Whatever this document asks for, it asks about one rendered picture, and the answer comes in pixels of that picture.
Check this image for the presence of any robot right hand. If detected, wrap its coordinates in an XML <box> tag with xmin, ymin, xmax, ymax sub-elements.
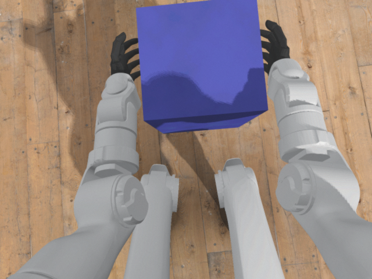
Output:
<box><xmin>260</xmin><ymin>20</ymin><xmax>290</xmax><ymax>76</ymax></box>

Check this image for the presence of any left robot shin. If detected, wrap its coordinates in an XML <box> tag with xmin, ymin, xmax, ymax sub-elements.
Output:
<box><xmin>140</xmin><ymin>164</ymin><xmax>170</xmax><ymax>187</ymax></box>

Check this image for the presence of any robot left hand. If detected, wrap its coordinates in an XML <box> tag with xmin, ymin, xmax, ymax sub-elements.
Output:
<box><xmin>110</xmin><ymin>32</ymin><xmax>141</xmax><ymax>81</ymax></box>

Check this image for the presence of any left robot forearm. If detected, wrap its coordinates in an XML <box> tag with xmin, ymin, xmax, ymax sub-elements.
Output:
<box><xmin>74</xmin><ymin>73</ymin><xmax>141</xmax><ymax>216</ymax></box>

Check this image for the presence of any robot right upper arm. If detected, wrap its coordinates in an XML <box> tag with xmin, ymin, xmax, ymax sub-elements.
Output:
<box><xmin>276</xmin><ymin>160</ymin><xmax>372</xmax><ymax>279</ymax></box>

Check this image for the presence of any left robot thigh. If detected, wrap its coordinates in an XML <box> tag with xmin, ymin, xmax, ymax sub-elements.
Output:
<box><xmin>123</xmin><ymin>171</ymin><xmax>179</xmax><ymax>279</ymax></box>

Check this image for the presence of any robot left upper arm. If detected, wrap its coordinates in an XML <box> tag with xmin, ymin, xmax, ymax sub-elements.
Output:
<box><xmin>7</xmin><ymin>173</ymin><xmax>148</xmax><ymax>279</ymax></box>

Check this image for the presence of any carton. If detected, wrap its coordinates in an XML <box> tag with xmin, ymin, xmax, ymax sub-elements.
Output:
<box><xmin>136</xmin><ymin>0</ymin><xmax>268</xmax><ymax>134</ymax></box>

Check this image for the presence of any right robot forearm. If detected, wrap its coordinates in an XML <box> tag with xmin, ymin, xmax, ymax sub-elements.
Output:
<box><xmin>267</xmin><ymin>58</ymin><xmax>360</xmax><ymax>198</ymax></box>

